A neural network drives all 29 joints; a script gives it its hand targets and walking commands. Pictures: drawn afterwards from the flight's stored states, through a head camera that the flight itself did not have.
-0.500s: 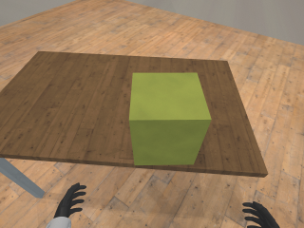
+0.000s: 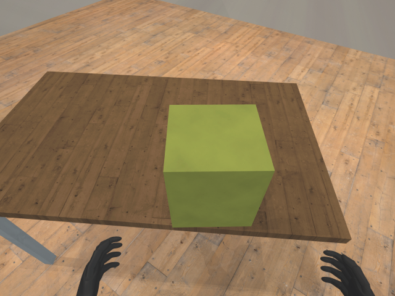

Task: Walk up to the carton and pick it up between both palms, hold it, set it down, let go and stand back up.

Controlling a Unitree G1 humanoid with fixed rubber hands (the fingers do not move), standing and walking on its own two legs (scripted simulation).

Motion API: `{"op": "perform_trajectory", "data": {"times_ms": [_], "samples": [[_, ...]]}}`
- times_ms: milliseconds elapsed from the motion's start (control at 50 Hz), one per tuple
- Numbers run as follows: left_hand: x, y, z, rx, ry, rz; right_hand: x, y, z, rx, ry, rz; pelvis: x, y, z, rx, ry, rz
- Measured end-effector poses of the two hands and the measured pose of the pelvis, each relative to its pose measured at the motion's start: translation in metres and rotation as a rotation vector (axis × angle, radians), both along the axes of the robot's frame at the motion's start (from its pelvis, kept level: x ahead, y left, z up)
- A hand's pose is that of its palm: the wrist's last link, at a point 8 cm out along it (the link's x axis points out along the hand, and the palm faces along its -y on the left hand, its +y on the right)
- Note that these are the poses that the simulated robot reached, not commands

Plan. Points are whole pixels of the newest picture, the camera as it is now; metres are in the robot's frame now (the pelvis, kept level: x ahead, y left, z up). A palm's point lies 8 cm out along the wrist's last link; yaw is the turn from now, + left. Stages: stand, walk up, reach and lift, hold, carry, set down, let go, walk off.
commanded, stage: reach and lift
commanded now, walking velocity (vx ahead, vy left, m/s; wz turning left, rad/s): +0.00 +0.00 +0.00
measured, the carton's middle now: (212, 168) +0.44 +0.01 -0.02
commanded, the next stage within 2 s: none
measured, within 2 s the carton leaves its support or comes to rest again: neither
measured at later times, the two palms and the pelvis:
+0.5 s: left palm (106, 256) +0.21 +0.21 -0.01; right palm (350, 279) +0.19 -0.24 -0.01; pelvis +0.00 +0.00 +0.00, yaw +0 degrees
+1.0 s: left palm (116, 209) +0.28 +0.20 +0.05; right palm (336, 215) +0.29 -0.22 +0.05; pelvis +0.00 +0.00 +0.00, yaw +0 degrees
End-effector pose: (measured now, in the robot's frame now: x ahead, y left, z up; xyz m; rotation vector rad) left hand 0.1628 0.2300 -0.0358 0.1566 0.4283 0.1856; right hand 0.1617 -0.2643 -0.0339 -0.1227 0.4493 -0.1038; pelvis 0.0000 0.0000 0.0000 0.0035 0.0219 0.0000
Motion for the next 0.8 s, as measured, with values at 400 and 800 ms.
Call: {"op": "perform_trajectory", "data": {"times_ms": [400,800], "samples": [[0.025,-0.019,0.018,-0.054,-0.119,-0.010,0.022,0.020,0.021,0.057,-0.121,0.042,0.000,0.000,0.000,0.000,0.000,0.000],[0.086,-0.035,0.058,-0.059,-0.127,-0.044,0.091,0.031,0.061,0.103,-0.205,0.021,0.005,-0.004,0.001,0.006,0.009,0.000]]}}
